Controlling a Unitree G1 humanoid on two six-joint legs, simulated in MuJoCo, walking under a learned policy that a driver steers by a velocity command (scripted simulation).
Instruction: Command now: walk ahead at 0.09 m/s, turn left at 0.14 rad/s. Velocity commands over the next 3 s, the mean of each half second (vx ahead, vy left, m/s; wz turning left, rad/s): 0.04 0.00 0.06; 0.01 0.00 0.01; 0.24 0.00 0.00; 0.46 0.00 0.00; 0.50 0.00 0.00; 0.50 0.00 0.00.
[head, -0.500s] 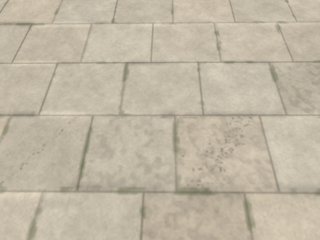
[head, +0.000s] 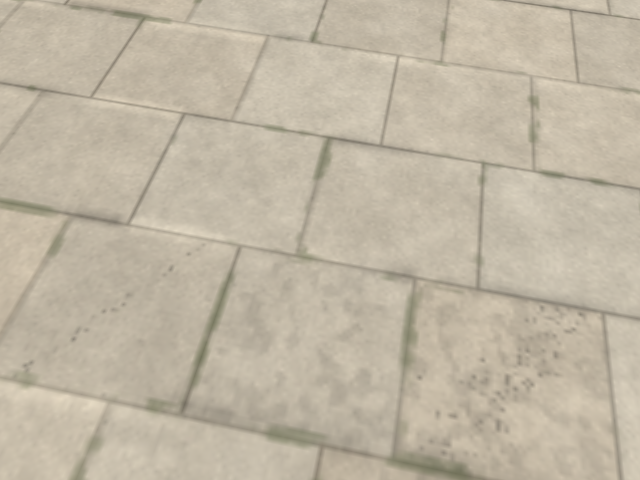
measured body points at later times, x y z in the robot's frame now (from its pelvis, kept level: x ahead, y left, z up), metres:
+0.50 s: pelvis +0.04 -0.04 +0.00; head +0.05 -0.04 +0.45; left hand +0.07 +0.19 -0.15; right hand +0.06 -0.28 -0.15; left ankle +0.03 +0.04 -0.74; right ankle +0.04 -0.15 -0.74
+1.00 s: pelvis +0.05 -0.05 +0.00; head +0.05 -0.05 +0.45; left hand +0.03 +0.17 -0.16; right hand +0.03 -0.27 -0.16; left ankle +0.03 +0.04 -0.74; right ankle +0.04 -0.15 -0.74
